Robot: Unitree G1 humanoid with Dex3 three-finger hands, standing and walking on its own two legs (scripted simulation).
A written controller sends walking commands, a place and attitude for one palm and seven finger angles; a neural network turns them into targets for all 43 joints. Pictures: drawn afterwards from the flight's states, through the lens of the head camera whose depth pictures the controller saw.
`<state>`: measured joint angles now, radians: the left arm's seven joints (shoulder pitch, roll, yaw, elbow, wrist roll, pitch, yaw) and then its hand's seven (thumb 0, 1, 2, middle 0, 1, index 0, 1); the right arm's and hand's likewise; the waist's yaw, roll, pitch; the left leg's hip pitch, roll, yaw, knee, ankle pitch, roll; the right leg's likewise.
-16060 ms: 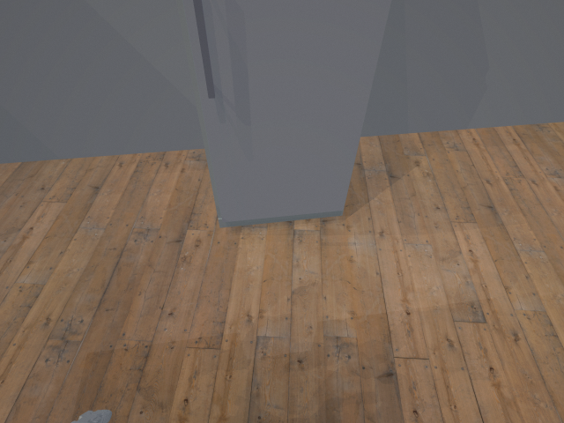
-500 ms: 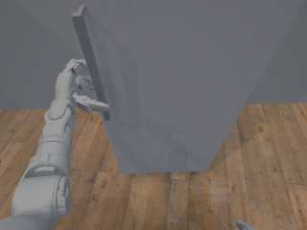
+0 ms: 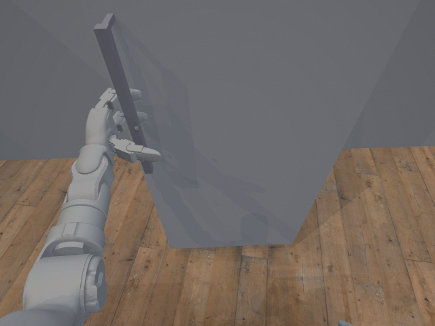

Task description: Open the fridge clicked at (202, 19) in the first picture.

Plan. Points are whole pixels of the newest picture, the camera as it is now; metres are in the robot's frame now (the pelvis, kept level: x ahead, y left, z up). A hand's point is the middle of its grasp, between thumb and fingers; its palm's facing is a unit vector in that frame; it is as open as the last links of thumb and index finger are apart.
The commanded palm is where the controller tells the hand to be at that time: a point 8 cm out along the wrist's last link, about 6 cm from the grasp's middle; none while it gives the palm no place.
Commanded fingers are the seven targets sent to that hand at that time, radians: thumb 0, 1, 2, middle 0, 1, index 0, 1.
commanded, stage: slide the fingers in behind the handle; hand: left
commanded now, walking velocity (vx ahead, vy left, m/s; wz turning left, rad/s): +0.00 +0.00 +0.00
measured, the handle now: (133, 109) +0.50 +0.18 +0.14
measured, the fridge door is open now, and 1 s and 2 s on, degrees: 0 0 0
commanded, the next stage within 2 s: grip the handle and tug to test in 0.66 s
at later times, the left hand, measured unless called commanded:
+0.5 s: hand (140, 125) +0.45 +0.15 +0.13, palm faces +0.03 -1.00 +0.01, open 14.0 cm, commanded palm +0.42 +0.21 +0.14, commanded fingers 0.00 -0.50 0.30 -0.30 -1.20 -0.30 -1.20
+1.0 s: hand (137, 129) +0.44 +0.16 +0.14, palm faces +0.04 -1.00 +0.00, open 12.6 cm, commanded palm +0.41 +0.21 +0.14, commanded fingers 0.00 0.11 0.56 -0.37 -1.29 -0.37 -1.29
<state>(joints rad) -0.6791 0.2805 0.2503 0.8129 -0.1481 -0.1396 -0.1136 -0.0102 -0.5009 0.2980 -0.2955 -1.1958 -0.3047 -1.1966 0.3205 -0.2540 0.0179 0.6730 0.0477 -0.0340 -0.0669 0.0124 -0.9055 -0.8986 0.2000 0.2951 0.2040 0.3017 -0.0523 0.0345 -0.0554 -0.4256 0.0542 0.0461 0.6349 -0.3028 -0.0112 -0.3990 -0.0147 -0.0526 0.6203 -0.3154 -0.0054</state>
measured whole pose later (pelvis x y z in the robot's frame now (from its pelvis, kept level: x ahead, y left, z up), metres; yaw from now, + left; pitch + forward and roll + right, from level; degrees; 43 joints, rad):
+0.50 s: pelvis +0.00 +0.01 +0.00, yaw +0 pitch +7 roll -1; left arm -0.78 0.29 0.24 0.93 -0.14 -0.18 -0.10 -0.01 -0.50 0.30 -0.29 -1.20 -0.30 -1.20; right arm 0.33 -0.25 0.02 0.69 0.04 -0.05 -0.06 0.01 -0.91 -0.90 0.20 0.30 0.20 0.30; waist -0.06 0.02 -0.05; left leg -0.47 0.05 0.05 0.66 -0.31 0.00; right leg -0.44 -0.02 -0.05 0.63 -0.31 0.00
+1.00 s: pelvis +0.01 +0.01 +0.00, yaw +0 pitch +6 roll -1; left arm -0.66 0.25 0.22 0.77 -0.15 -0.12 -0.09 -0.01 -0.29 0.39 -0.32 -1.23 -0.33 -1.23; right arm 0.31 -0.25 0.01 0.67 0.05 -0.03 -0.06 0.01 -0.91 -0.90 0.20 0.30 0.20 0.30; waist -0.04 0.03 -0.06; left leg -0.42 0.05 0.05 0.64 -0.32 0.00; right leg -0.39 -0.02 -0.05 0.61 -0.32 0.01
